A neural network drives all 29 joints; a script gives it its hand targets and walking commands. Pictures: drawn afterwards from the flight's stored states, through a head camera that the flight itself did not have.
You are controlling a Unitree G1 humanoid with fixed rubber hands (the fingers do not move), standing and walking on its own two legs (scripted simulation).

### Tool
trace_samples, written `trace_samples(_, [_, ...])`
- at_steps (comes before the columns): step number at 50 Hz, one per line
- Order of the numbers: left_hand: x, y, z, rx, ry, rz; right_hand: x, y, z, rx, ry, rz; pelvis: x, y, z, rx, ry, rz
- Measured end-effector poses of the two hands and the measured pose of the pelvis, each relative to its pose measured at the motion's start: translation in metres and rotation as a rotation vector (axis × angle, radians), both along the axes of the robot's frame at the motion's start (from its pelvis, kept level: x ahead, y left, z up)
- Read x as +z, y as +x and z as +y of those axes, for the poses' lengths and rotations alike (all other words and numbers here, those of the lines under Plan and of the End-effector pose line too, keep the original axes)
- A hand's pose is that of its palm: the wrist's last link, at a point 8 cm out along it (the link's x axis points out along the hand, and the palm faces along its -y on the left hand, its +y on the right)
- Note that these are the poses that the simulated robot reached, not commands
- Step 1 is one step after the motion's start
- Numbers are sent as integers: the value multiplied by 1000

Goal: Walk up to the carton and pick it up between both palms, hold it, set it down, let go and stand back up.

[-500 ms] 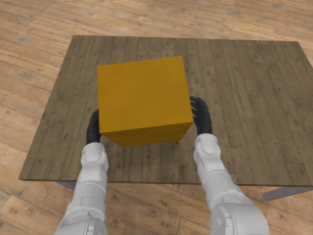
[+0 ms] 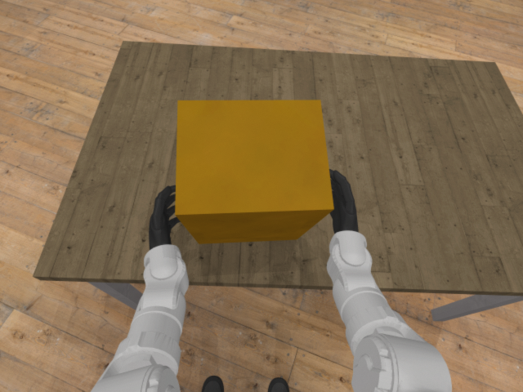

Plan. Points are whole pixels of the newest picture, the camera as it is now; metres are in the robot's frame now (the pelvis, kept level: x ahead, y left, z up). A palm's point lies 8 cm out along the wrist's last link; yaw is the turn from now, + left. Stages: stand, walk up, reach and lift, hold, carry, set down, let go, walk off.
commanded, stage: set down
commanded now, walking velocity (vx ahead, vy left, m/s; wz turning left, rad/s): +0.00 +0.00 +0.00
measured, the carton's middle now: (249, 184) +0.45 +0.04 -0.03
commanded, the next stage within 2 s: none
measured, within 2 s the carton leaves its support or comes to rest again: rests again in 1.04 s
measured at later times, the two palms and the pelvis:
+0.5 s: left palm (164, 225) +0.36 +0.18 -0.04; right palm (335, 202) +0.41 -0.11 -0.02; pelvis +0.03 +0.00 +0.00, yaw +0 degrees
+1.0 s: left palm (164, 231) +0.35 +0.18 -0.05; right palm (337, 206) +0.41 -0.11 -0.03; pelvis +0.02 +0.00 +0.00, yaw +0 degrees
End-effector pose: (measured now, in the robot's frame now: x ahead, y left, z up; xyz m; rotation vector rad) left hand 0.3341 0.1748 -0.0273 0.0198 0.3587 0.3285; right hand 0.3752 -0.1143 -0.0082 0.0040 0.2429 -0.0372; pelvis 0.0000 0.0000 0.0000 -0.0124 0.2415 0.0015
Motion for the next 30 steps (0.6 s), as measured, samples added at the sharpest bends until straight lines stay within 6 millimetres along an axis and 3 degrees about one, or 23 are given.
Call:
trace_samples(7, [-3, -1, 2, 20, -4, 5, 1, 8, 3, 36, -15, 14, 0, 2, -1, 0, 1, 3])
trace_samples(30, [-16, 30, 8, 24, -13, -46, -15, 42, 8, 43, -18, -1, -1, 35, 0, 1, -1, 62])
